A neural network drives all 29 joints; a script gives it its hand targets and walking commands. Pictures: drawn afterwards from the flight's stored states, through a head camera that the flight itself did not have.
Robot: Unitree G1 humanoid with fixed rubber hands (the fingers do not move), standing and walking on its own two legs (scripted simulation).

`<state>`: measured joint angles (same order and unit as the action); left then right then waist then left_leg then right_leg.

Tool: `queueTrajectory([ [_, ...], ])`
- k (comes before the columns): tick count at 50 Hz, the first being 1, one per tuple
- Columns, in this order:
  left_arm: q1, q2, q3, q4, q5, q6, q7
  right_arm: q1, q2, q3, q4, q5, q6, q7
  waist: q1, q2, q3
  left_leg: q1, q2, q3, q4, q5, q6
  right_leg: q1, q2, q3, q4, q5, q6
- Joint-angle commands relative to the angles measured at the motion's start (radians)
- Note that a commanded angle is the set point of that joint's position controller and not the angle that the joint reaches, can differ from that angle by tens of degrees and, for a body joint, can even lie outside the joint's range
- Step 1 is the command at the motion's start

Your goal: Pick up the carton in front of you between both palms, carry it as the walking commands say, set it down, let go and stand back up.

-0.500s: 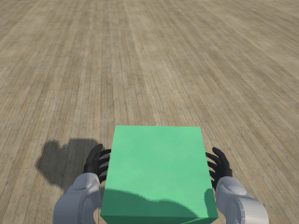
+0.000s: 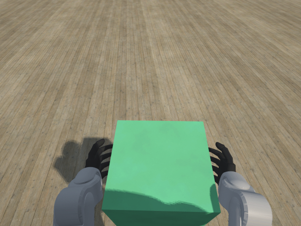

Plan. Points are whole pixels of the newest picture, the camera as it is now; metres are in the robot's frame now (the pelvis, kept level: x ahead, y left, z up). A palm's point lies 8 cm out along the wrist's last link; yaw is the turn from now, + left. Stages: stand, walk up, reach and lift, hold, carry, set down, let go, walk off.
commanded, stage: carry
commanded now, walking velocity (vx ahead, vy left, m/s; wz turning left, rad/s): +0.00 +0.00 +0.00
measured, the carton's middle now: (158, 180) +0.25 +0.00 +0.02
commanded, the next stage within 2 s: none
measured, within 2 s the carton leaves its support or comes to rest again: neither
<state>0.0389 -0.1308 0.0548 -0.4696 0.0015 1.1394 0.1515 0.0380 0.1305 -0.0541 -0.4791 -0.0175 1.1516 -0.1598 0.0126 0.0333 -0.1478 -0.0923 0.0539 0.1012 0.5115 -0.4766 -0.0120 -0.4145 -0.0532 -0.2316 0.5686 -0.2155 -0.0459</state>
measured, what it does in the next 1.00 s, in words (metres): shifts its weight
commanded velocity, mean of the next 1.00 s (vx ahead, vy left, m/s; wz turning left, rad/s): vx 0.00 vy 0.00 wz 0.00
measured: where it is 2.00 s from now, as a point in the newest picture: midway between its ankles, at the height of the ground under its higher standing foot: outside the picture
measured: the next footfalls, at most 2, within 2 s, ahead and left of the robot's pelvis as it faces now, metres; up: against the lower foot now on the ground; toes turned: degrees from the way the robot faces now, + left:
left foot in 1.76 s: +0.32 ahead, +0.14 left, +0.00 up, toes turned +7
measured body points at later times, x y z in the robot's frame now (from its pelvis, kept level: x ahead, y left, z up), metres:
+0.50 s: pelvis -0.04 +0.01 +0.00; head -0.07 +0.01 +0.45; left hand +0.22 +0.17 +0.06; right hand +0.22 -0.14 +0.06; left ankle -0.14 +0.10 -0.73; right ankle +0.05 -0.10 -0.73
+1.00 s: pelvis -0.06 +0.02 +0.00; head -0.06 +0.01 +0.45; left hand +0.25 +0.17 +0.02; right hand +0.25 -0.14 +0.02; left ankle -0.14 +0.10 -0.73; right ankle +0.05 -0.10 -0.73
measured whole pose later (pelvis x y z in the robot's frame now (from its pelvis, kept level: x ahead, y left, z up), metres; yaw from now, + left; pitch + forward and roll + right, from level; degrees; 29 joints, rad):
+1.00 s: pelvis -0.06 +0.02 +0.00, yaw +0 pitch +1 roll +0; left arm -0.24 -0.15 0.20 0.21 0.23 0.69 0.01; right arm -0.24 0.15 -0.20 0.21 -0.24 0.69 -0.04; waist 0.00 0.02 -0.02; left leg -0.15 0.01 0.11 0.57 -0.44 0.03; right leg -0.42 -0.09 -0.21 0.52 -0.10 -0.03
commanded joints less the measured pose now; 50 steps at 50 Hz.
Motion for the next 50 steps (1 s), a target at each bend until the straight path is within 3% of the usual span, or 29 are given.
queueTrajectory([
  [1, -0.349, -0.681, -0.555, -0.123, -0.17, -0.014, -0.027, -0.342, 0.657, 0.546, -0.13, 0.171, -0.024, 0.031, -0.011, 0.002, -0.208, -0.06, 0.104, -0.042, -0.011, 0.722, 0.004, 0.269, -0.11, 0.121, 0.033, 0.56, -0.021],
  [6, -0.359, -0.681, -0.552, -0.123, -0.167, -0.012, -0.025, -0.363, 0.658, 0.551, -0.14, 0.181, -0.023, 0.033, -0.011, 0.007, -0.17, -0.075, 0.11, -0.048, -0.012, 0.72, 0.018, 0.244, -0.104, 0.111, 0.037, 0.455, -0.011],
  [12, -0.37, -0.665, -0.552, -0.089, -0.151, -0.009, -0.034, -0.379, 0.646, 0.559, -0.107, 0.175, -0.02, 0.046, -0.012, -0.004, -0.141, -0.105, 0.101, -0.055, -0.03, 0.6, 0.027, 0.249, -0.11, 0.121, 0.012, 0.419, -0.006],
  [18, -0.427, -0.626, -0.54, 0.012, -0.119, -0.026, -0.082, -0.44, 0.613, 0.547, 0.005, 0.149, -0.039, 0.096, -0.011, -0.006, -0.096, -0.143, 0.094, -0.072, -0.078, 0.431, 0.036, 0.241, -0.11, 0.134, -0.036, 0.301, 0.002],
  [26, -0.524, -0.638, -0.515, 0.126, -0.105, -0.105, -0.153, -0.53, 0.636, 0.51, 0.15, 0.113, -0.119, 0.157, -0.008, -0.014, -0.089, -0.172, 0.087, -0.08, -0.11, 0.296, 0.05, 0.248, -0.11, 0.143, -0.075, 0.197, 0.01],
  [35, -0.631, -0.694, -0.449, 0.342, -0.045, -0.253, -0.236, -0.63, 0.705, 0.443, 0.349, 0.044, -0.263, 0.234, -0.011, -0.025, -0.119, -0.173, 0.08, -0.082, -0.097, 0.272, 0.057, 0.261, -0.115, 0.145, -0.084, 0.214, 0.01],
  [43, -0.718, -0.767, -0.387, 0.564, 0.014, -0.431, -0.313, -0.739, 0.776, 0.399, 0.56, 0.014, -0.44, 0.316, -0.012, -0.03, -0.165, -0.15, 0.074, -0.083, -0.064, 0.323, 0.061, 0.277, -0.118, 0.142, -0.073, 0.279, 0.0],
  [50, -0.795, -0.869, -0.451, 0.584, -0.01, -0.519, -0.352, -0.816, 0.875, 0.467, 0.584, 0.04, -0.527, 0.355, -0.014, -0.03, -0.215, -0.12, 0.072, -0.084, -0.036, 0.378, 0.066, 0.292, -0.122, 0.139, -0.06, 0.332, -0.009],
])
